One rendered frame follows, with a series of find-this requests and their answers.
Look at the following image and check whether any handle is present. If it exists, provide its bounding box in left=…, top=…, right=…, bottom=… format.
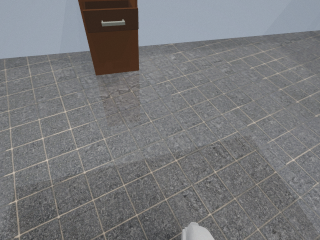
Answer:
left=101, top=19, right=126, bottom=27

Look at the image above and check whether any robot right shin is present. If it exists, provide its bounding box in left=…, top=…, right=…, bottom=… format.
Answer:
left=188, top=222, right=199, bottom=226

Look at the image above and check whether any drawer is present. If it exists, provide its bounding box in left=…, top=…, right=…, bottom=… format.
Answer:
left=83, top=0, right=139, bottom=33

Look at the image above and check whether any right robot thigh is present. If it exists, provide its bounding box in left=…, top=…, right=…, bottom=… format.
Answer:
left=181, top=225, right=215, bottom=240

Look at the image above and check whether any cabinet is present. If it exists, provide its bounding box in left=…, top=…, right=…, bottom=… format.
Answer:
left=78, top=0, right=139, bottom=76

